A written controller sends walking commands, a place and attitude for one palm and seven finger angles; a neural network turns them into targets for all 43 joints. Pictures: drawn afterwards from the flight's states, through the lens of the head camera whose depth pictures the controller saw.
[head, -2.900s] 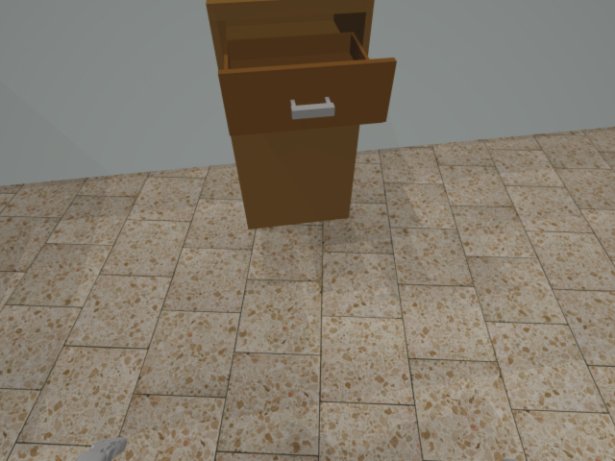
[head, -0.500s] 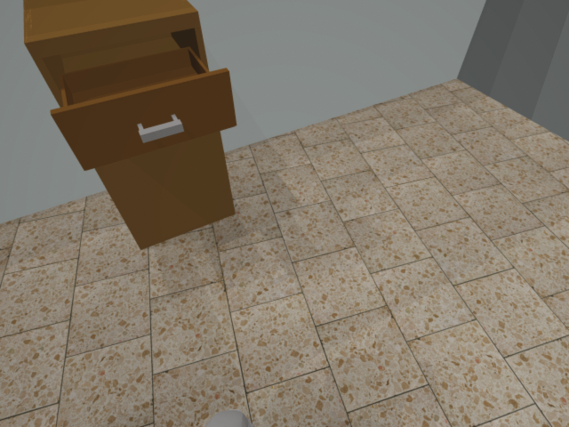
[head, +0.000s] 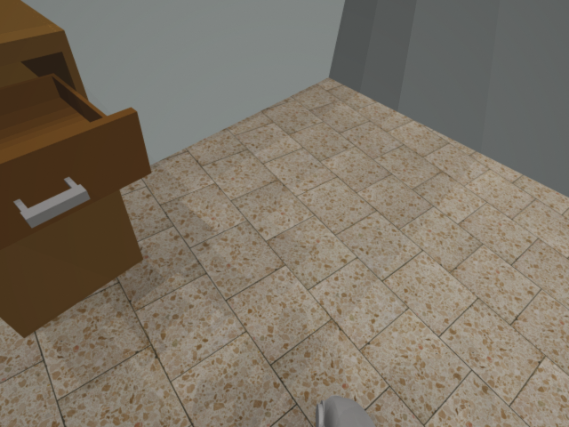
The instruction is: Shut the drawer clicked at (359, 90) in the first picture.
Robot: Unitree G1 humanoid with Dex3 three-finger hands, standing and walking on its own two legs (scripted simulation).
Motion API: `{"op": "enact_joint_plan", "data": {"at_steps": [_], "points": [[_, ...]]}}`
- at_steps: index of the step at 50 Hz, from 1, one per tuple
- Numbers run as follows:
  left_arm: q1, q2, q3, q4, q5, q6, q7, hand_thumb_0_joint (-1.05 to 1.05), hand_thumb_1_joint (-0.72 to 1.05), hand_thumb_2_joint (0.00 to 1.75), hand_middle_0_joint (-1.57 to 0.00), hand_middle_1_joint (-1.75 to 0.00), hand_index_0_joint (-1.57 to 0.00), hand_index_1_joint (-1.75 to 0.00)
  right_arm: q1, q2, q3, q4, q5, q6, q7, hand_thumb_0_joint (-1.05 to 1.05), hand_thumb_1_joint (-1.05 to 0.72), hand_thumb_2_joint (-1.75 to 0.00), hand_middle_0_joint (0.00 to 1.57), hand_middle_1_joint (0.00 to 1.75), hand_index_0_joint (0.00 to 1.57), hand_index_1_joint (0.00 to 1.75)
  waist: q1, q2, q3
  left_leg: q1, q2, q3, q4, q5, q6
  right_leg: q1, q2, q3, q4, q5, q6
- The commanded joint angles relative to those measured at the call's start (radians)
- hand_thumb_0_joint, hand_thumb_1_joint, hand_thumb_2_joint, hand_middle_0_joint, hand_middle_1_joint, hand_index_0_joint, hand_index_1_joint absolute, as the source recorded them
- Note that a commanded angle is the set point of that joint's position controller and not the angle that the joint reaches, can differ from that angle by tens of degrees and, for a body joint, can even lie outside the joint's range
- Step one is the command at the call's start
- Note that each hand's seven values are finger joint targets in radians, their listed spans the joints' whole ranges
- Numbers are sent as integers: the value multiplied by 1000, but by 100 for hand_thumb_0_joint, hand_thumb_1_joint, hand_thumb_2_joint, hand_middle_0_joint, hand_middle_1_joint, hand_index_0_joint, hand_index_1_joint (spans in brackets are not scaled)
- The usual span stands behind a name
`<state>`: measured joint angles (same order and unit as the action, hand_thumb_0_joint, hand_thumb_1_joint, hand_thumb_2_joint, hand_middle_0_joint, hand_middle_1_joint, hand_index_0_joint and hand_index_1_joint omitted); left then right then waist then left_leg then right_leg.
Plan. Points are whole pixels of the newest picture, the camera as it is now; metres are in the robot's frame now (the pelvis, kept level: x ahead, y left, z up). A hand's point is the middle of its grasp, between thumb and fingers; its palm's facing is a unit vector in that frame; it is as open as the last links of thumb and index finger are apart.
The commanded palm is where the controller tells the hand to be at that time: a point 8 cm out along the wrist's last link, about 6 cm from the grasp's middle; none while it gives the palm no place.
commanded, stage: walk to a spot facing it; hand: left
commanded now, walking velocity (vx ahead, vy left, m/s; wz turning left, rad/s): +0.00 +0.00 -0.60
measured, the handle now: (51, 199) +0.44 +0.45 +0.00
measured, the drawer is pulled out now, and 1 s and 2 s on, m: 0.30 0.30 0.30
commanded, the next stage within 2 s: turn to face it in 1.78 s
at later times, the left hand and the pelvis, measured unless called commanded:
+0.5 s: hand (170, 398) +0.19 +0.19 -0.17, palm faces -0.23 -0.94 -0.25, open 7.3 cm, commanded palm none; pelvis +0.10 +0.01 -0.01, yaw -17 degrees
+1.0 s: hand (162, 323) +0.32 +0.24 -0.18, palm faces -0.49 -0.85 -0.20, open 7.4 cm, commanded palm none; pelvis +0.15 +0.09 +0.00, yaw -35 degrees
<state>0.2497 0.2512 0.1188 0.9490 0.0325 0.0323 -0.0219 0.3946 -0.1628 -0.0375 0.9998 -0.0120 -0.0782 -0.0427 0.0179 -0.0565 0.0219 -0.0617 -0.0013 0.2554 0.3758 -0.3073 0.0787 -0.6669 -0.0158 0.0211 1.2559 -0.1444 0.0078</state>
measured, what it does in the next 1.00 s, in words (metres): walks ahead, turning right: right foot, then left foot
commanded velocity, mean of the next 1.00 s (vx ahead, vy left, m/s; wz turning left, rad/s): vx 0.00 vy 0.00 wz -0.60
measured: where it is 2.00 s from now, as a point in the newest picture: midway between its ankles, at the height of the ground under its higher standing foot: outside the picture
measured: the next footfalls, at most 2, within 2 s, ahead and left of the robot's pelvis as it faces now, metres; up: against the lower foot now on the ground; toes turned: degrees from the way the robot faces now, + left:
right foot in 0.30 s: +0.14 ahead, -0.04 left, +0.00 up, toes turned -18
left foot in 0.80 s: +0.21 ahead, +0.16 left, +0.00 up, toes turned -26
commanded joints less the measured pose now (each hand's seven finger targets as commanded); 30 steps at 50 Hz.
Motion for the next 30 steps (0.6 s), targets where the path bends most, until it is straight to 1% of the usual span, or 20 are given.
{"op": "enact_joint_plan", "data": {"at_steps": [1,4,7,9,11,12,13,14,15,16,17,18,19,20,21,22,24,26,27,30], "points": [[28,-31,-16,-33,1,7,-7,0,90,90,-20,-30,-20,-30,85,-93,3,-23,-2,-18,-14,0,-90,-90,20,30,20,30,16,180,82,34,256,-103,-78,910,-192,-105,-1,-49,-26,25,3],[-34,-31,-23,-49,-3,7,-9,0,90,90,-20,-30,-20,-30,100,-109,-1,-11,-7,-2,-19,0,-90,-90,20,30,20,30,0,196,86,97,243,-43,-57,1010,-180,-70,9,-128,-196,-8,-2],[-63,-29,-27,-56,-6,6,-4,0,90,90,-20,-30,-20,-30,102,-122,-11,-11,-9,17,-19,0,-90,-90,20,30,20,30,-1,190,72,87,242,22,-1,1195,-165,84,41,-215,-379,-66,-24],[-9,-13,-23,-46,-7,2,3,0,90,90,-20,-30,-20,-30,80,-152,-27,-20,-4,27,-14,0,-90,-90,20,30,20,30,26,208,15,102,270,49,105,1339,-137,203,73,-252,-456,-104,-47],[73,16,-14,-29,-4,-5,11,0,90,90,-20,-30,-20,-30,50,-169,-40,-35,1,34,-8,0,-90,-90,20,30,20,30,62,228,-29,54,294,44,243,1343,-110,348,80,-243,-517,-123,-74],[140,36,-7,-18,-2,-16,15,0,90,90,-20,-30,-20,-30,20,-174,-43,-51,5,37,-5,0,-90,-90,20,30,20,30,92,228,-66,-16,312,20,368,1184,-85,477,54,-206,-586,-105,-93],[223,71,-1,-1,-1,-28,19,0,90,90,-20,-30,-20,-30,-14,-162,-40,-67,14,40,7,0,-90,-90,20,30,20,30,140,142,-113,-126,305,20,615,844,-75,622,-32,-107,-724,12,-139],[236,122,-2,-2,-8,-41,27,0,90,90,-20,-30,-20,-30,5,-91,-25,-96,21,44,13,0,-90,-90,20,30,20,30,116,-88,-166,-422,130,7,900,-178,-118,816,-290,309,-818,392,-260],[171,143,1,-22,-34,-31,40,0,90,90,-20,-30,-20,-30,-31,-90,-32,-122,10,52,3,0,-90,-90,20,30,20,30,72,-37,-135,-520,80,-146,1044,-302,-125,735,-385,436,-864,601,-323],[105,121,-4,-44,-36,-23,50,0,90,90,-20,-30,-20,-30,-67,-85,-35,-132,5,64,3,0,-90,-90,20,30,20,30,41,42,-6,-525,126,-230,998,-203,-112,589,-351,300,-907,493,-312],[51,104,-11,-70,-32,-29,48,0,90,90,-20,-30,-20,-30,-78,-55,-30,-142,3,76,15,0,-90,-90,20,30,20,30,2,97,46,-516,138,-247,963,-137,-123,489,-295,267,-933,400,-259],[27,93,-12,-73,-29,-43,49,0,90,90,-20,-30,-20,-30,-49,-63,-28,-129,-8,84,18,0,-90,-90,20,30,20,30,-27,10,9,-510,140,-238,931,-90,-137,472,-261,267,-957,365,-172],[17,74,-18,-70,-29,-48,52,0,90,90,-20,-30,-20,-30,-60,-79,-29,-113,-9,93,12,0,-90,-90,20,30,20,30,-31,-21,29,-486,143,-247,910,-74,-144,423,-253,253,-976,373,-123],[10,63,-21,-69,-24,-52,57,0,90,90,-20,-30,-20,-30,-50,-83,-32,-102,-10,97,10,0,-90,-90,20,30,20,30,-45,-15,8,-467,142,-264,882,-57,-149,420,-224,228,-965,385,-127],[7,72,-20,-74,-22,-52,56,0,90,90,-20,-30,-20,-30,-56,-80,-33,-100,-10,105,10,0,-90,-90,20,30,20,30,-50,27,-2,-442,144,-267,854,-60,-157,376,-220,216,-960,348,-190],[4,84,-17,-76,-18,-50,51,0,90,90,-20,-30,-20,-30,-77,-76,-31,-103,-11,110,11,0,-90,-90,20,30,20,30,-50,47,-3,-434,140,-260,824,-61,-164,351,-204,208,-955,309,-205],[23,95,-11,-68,-16,-47,40,0,90,90,-20,-30,-20,-30,-127,-70,-31,-109,-14,111,14,0,-90,-90,20,30,20,30,-34,17,-8,-446,124,-253,766,-31,-170,363,-164,209,-944,265,-196],[39,105,-6,-68,-13,-45,34,0,90,90,-20,-30,-20,-30,-161,-79,-29,-131,-14,103,16,0,-90,-90,20,30,20,30,-22,-27,-36,-462,111,-246,698,-22,-176,427,-140,211,-913,310,-190],[52,107,-4,-68,-14,-41,31,0,90,90,-20,-30,-20,-30,-195,-85,-29,-139,-14,101,15,0,-90,-90,20,30,20,30,-4,-47,-41,-467,103,-239,670,-27,-180,452,-132,217,-900,334,-185],[78,119,4,-71,-10,-35,31,0,90,90,-20,-30,-20,-30,-276,-97,-28,-175,-7,91,11,0,-90,-90,20,30,20,30,28,-87,-81,-467,78,-233,554,-78,-186,559,-132,265,-846,466,-194]]}}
